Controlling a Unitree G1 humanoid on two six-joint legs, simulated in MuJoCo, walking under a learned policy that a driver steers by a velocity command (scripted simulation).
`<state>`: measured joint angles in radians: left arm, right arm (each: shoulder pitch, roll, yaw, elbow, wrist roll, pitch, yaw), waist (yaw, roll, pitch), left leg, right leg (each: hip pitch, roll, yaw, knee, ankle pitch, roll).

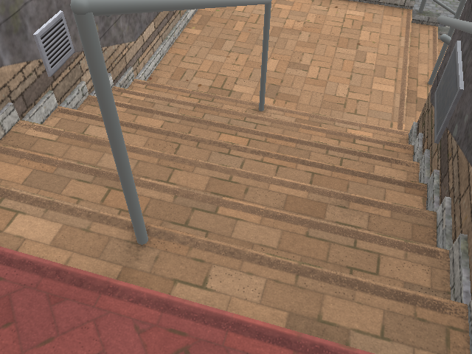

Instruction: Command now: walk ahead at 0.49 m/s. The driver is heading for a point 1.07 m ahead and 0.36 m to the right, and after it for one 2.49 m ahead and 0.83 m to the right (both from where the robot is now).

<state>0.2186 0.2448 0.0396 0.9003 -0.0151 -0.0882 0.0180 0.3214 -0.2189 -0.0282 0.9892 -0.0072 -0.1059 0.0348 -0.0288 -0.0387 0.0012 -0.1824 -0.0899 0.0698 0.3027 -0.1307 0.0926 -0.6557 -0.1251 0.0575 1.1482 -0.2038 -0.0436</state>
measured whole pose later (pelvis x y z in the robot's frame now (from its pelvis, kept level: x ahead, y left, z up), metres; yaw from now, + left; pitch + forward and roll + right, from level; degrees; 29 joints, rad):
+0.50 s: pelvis +0.27 -0.09 +0.00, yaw +0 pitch +2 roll +0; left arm 0.27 0.21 0.05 0.90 0.01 -0.10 -0.04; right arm 0.27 -0.27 -0.05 0.94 0.02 -0.08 -0.01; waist 0.02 0.04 0.01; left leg -0.53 0.08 -0.03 1.17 -0.28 0.04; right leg -0.27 0.04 -0.07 0.39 -0.15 -0.08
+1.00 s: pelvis +0.40 -0.07 -0.01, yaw -4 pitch +1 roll +0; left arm 0.21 0.25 0.06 0.93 -0.02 0.05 0.04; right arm 0.14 -0.19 -0.02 0.88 -0.02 -0.01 -0.02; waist 0.00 -0.04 0.04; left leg -0.38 0.02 0.09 0.46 -0.10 0.05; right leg -0.45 0.01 0.04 1.04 -0.52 0.01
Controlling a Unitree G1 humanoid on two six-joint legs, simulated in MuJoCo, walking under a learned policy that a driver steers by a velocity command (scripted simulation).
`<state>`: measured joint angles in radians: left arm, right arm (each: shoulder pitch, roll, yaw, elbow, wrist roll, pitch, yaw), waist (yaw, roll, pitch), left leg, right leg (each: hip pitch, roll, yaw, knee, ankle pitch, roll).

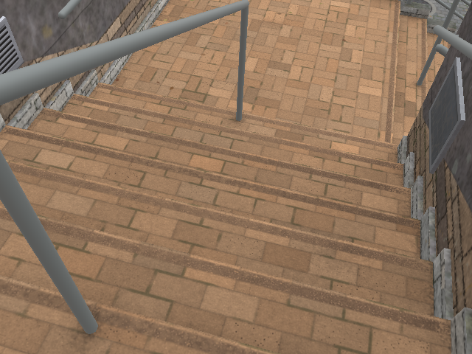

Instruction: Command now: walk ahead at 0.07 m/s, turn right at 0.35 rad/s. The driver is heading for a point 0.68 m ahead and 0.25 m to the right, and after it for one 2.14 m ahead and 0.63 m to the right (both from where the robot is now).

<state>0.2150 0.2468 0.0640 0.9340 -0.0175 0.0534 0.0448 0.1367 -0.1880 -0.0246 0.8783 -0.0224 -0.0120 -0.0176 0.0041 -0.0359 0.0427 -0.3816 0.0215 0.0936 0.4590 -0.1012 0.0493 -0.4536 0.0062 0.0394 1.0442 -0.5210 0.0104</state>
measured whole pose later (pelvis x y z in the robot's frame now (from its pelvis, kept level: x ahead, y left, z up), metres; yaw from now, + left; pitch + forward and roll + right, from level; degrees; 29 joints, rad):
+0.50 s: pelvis -0.02 -0.05 +0.02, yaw -17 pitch +2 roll +4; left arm 0.30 0.26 0.05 0.73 -0.01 0.03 0.05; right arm 0.03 -0.30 -0.09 0.79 0.01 0.03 -0.07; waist 0.02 0.04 0.03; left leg -0.57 -0.03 -0.07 1.07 -0.28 -0.04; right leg -0.24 0.06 0.13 0.41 -0.19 -0.08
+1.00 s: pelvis -0.01 +0.01 +0.01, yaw -31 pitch +1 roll -1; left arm 0.22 0.35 0.07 0.65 -0.01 0.07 0.05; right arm 0.15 -0.26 -0.04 0.71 -0.02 0.02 0.00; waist 0.00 -0.04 0.05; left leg -0.21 -0.05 -0.05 0.45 -0.24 0.05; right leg -0.51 0.13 0.20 1.24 -0.49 0.08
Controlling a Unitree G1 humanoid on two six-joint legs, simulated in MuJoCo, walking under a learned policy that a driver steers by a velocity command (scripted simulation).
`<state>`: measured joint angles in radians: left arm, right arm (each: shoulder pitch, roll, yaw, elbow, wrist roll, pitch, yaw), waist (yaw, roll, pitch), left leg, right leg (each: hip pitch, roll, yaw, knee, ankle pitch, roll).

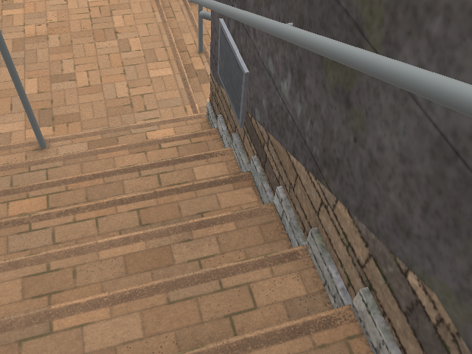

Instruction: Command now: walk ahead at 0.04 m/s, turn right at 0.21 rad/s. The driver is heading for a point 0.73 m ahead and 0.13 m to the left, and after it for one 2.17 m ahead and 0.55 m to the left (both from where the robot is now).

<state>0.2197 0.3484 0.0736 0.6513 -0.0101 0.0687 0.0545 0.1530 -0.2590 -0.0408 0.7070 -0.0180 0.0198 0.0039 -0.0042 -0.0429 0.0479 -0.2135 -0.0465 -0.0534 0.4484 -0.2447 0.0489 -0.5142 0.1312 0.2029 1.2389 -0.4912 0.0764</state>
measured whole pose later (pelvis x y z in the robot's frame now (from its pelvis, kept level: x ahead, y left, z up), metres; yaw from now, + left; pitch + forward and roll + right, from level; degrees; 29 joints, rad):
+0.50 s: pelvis +0.09 -0.01 +0.00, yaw -1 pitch +1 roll +0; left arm 0.43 0.28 0.01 0.73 0.00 -0.02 0.03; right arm 0.20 -0.34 -0.05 0.63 0.00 -0.06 0.08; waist 0.05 0.07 0.01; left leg -0.57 0.01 0.00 0.97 -0.20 0.01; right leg -0.06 -0.01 0.02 0.37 -0.33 0.00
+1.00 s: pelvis +0.37 +0.12 -0.18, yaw +0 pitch +2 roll +0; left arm 0.30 0.26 0.05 0.81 -0.04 -0.05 0.05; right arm 0.45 -0.20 -0.02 0.96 -0.02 -0.07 0.05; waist -0.02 -0.03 -0.02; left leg -0.31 -0.02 0.02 0.69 -0.41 0.03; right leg -0.75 -0.02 0.07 1.68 -0.35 -0.04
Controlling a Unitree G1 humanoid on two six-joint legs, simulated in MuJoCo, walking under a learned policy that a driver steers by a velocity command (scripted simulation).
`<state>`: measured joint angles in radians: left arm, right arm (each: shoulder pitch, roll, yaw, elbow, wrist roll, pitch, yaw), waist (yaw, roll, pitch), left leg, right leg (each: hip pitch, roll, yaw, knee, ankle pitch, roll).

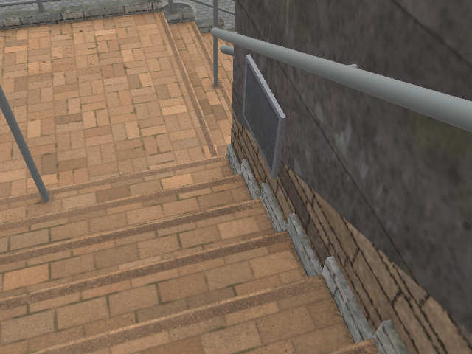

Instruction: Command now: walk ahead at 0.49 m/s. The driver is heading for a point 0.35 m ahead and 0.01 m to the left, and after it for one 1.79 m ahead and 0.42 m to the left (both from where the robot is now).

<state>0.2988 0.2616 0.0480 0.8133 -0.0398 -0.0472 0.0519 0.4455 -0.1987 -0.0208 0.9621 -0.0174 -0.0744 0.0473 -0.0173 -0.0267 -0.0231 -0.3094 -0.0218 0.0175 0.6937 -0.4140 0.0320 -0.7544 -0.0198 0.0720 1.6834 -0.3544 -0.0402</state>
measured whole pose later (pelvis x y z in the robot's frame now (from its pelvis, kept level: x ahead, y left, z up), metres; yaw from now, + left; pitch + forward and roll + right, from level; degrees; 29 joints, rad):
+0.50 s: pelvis +0.30 -0.05 -0.15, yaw +0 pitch +1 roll +0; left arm 0.24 0.24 0.03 0.88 0.03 -0.05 -0.04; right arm 0.41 -0.28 -0.05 0.94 0.06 -0.03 -0.03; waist -0.05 0.05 0.04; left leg -0.47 -0.09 -0.20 1.77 -0.58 -0.01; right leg -0.40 0.03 -0.03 0.65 -0.25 -0.06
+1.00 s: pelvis +0.56 +0.07 -0.28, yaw +0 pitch +1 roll -3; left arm 0.53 0.23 0.07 1.03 0.00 -0.04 0.05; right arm 0.07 -0.22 -0.07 0.74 0.00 -0.05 0.05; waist 0.07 0.04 -0.01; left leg -0.34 0.05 -0.05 0.50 -0.05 0.05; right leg -0.32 -0.07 0.09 1.47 -0.84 0.05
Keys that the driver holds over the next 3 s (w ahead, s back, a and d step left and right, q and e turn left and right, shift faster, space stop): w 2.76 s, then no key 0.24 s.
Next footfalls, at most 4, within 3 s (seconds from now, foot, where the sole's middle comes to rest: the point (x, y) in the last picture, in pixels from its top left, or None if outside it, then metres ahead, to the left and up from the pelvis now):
0.38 right None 0.39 -0.15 -0.91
0.98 left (179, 352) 0.64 0.18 -1.06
1.56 right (225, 279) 1.00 0.02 -1.21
1.98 left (154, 263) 1.08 0.33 -1.21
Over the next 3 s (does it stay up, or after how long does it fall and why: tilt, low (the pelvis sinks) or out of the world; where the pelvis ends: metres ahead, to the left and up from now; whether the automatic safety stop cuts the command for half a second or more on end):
stays up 1.66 0.48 -0.79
